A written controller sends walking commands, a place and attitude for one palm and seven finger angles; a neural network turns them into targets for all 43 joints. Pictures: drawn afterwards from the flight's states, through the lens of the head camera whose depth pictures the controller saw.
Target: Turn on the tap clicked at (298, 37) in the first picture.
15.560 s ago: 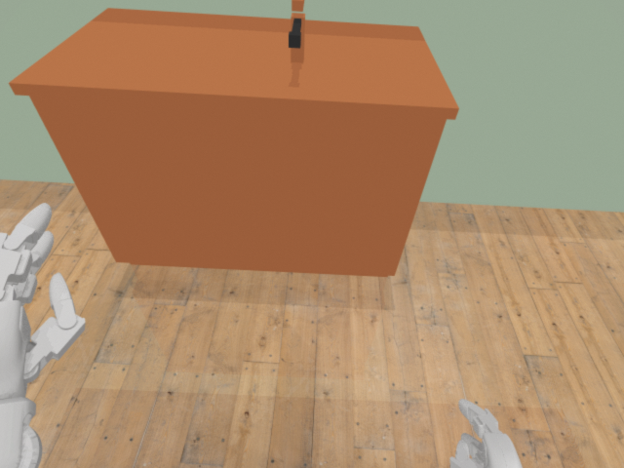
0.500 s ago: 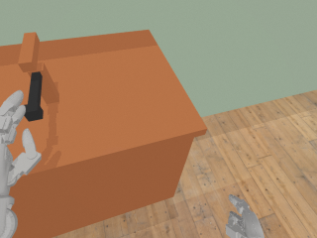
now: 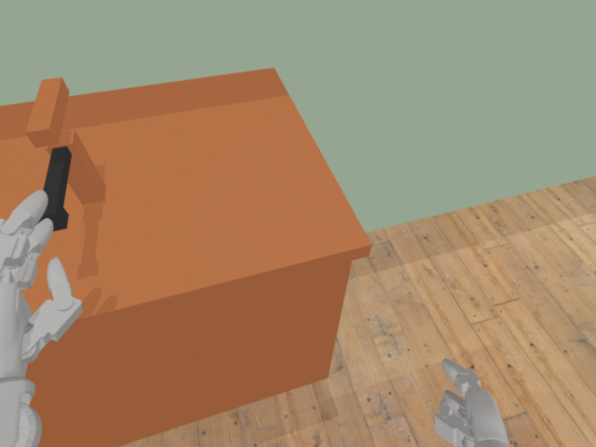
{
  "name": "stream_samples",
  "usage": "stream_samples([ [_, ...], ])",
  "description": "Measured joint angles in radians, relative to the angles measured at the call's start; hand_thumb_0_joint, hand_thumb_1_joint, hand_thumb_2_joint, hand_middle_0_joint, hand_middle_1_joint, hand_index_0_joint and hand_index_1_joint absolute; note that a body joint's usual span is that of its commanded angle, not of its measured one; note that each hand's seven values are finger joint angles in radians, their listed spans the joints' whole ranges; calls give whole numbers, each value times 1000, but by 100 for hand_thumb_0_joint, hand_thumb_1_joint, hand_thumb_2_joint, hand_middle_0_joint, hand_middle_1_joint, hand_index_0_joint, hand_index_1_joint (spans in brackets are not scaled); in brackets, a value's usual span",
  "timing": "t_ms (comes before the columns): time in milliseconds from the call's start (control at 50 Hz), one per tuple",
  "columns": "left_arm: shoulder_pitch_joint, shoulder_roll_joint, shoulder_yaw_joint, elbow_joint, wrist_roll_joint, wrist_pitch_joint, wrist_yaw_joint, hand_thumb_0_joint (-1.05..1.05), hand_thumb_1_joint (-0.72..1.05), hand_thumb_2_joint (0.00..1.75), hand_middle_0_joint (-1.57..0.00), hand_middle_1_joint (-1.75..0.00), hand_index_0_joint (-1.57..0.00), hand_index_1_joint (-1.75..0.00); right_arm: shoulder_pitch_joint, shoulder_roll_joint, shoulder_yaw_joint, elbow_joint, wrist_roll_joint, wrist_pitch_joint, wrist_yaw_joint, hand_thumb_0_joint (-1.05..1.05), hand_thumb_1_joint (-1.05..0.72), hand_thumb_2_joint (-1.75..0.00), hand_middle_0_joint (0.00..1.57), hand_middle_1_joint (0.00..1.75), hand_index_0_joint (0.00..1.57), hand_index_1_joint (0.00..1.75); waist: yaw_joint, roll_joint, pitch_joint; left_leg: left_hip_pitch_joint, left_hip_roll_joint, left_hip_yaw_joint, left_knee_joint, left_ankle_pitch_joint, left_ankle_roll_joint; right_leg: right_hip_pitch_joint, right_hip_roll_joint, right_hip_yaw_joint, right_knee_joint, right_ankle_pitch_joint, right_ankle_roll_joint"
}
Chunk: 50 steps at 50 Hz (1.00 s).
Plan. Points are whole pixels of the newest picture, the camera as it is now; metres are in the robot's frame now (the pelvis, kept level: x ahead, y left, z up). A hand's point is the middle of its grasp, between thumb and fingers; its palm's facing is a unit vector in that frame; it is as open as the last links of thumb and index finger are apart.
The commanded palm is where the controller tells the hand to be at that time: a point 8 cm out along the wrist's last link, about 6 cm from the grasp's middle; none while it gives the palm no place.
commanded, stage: come to a stop and stand still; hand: left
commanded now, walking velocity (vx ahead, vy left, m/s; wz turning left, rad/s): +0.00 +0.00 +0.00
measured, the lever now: (49, 216) +0.33 +0.34 +0.14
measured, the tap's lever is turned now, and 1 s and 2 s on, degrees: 0 0 0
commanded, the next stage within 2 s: look again from close up in 0.20 s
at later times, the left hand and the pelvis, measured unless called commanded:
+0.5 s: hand (50, 279) +0.23 +0.27 +0.18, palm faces +0.44 -0.83 -0.34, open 7.4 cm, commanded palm +0.15 +0.28 +0.17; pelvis -0.02 +0.01 +0.00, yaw -2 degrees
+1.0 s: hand (3, 238) +0.24 +0.30 +0.21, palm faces +0.52 -0.76 -0.38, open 7.4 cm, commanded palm +0.15 +0.30 +0.17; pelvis -0.01 +0.02 -0.01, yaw +0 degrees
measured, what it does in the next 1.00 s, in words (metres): stands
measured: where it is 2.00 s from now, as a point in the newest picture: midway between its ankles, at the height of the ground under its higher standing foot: outside the picture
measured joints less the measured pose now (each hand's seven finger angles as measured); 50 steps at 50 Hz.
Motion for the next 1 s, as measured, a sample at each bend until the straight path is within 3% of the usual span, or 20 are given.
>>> stream_samples([
  [300, 10, 13, 4, -6, -1, 3, 10, 2, 89, 90, -21, -30, -21, -30, 23, -6, -3, 13, 1, -3, -2, 1, -91, -90, 20, 30, 20, 30, -13, -8, -6, -10, 2, -5, -4, 13, -2, -2, 2, -5, -18, 18, -3],
  [340, -126, 100, 44, 59, 59, -23, -38, 2, 89, 90, -21, -30, -21, -30, 50, 4, -16, 10, -12, -40, -7, 1, -91, -90, 20, 30, 20, 30, 25, -22, 8, -42, 2, -13, 30, 7, -3, -27, 0, -13, 10, 12, -6],
  [380, -248, 152, 109, 152, 40, -58, -42, 2, 88, 90, -21, -30, -22, -31, 41, 16, -5, 27, -2, -46, 7, 1, -91, -90, 20, 30, 20, 30, 42, -47, 27, -43, -3, -5, 30, 12, -9, -43, -5, -4, 34, 8, -12],
  [440, -282, 126, 154, 193, 13, -77, -21, 2, 89, 90, -21, -30, -21, -30, 38, 17, 7, 15, 1, -66, 35, 1, -91, -90, 20, 30, 20, 30, 31, -46, 34, -35, -4, 21, 26, 15, -2, -46, -4, 21, 33, 18, -6],
  [540, -111, 3, 12, 95, 18, -96, -41, 2, 90, 90, -20, -30, -20, -30, 60, 10, 6, -2, 5, -85, 61, 1, -91, -90, 21, 30, 20, 30, -3, -26, 23, -15, -20, 49, 16, 10, 20, -42, -16, 52, 37, 17, 17],
  [600, -35, 10, -30, 75, 33, -100, -65, 1, 89, 90, -20, -30, -21, -30, 69, 26, 14, 6, 0, -78, 52, 1, -91, -90, 21, 30, 20, 30, -14, -44, 21, -10, -24, 52, 15, 7, 24, -39, -19, 55, 40, 13, 21],
  [720, -75, 75, 65, 69, 28, -99, -55, 2, 88, 90, -22, -30, -22, -31, 85, 41, 20, 8, -7, -89, 37, 1, -91, -90, 21, 30, 20, 30, 4, -87, 45, -14, -22, 36, 26, 4, 23, -29, -19, 39, 36, 12, 19],
  [780, -119, 61, 94, 41, 23, -106, -38, 2, 89, 90, -21, -30, -21, -31, 75, 31, 15, 14, -8, -104, 41, 1, -91, -90, 21, 30, 20, 30, 17, -87, 52, -13, -21, 32, 34, -1, 25, -22, -20, 35, 31, 13, 21],
  [840, -129, 31, 78, 14, 26, -119, -32, 2, 89, 90, -21, -30, -21, -30, 57, 22, 10, 17, -10, -109, 49, 1, -91, -90, 21, 30, 20, 30, 21, -80, 43, -12, -21, 34, 37, -6, 28, -16, -19, 36, 23, 15, 26],
  [880, -227, 88, 69, 54, 54, -141, -52, 2, 89, 90, -21, -30, -21, -30, 81, 17, 24, -29, 2, -111, 22, 1, -91, -90, 20, 30, 20, 30, 30, -80, 41, -35, -29, 17, 59, -11, 28, -44, -18, 44, 101, -85, 29],
  [920, -321, 142, 109, 122, 64, -160, -50, 2, 89, 90, -21, -30, -21, -30, 75, 27, 34, -32, -13, -118, 37, 1, -91, -90, 20, 30, 20, 30, 35, -94, 29, -51, -47, 16, 66, -13, 25, -69, -23, 47, 165, -148, 11],
  [960, -355, 164, 152, 175, 47, -157, -39, 1, 89, 90, -21, -30, -21, -30, 57, 26, 39, -35, -27, -109, 60, 1, -91, -90, 20, 30, 20, 30, 23, -77, 17, -70, -50, 19, 86, -22, 24, -78, -21, 55, 150, -60, 4],
  [1000, -326, 150, 165, 194, 21, -145, -34, 1, 89, 90, -21, -30, -21, -30, 45, 15, 35, -34, -28, -97, 80, 1, -91, -90, 21, 30, 20, 30, 3, -31, 4, -82, -36, 13, 99, -32, 23, -72, -9, 48, 128, -52, 9],
])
